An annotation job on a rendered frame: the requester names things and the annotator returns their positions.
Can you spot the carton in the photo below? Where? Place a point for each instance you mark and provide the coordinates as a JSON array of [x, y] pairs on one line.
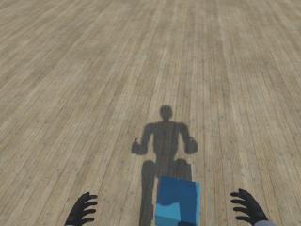
[[177, 202]]

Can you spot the robot right hand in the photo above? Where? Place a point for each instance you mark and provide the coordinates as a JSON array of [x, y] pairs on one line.
[[252, 207]]

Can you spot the robot left hand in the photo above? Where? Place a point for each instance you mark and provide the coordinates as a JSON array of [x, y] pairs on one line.
[[77, 213]]

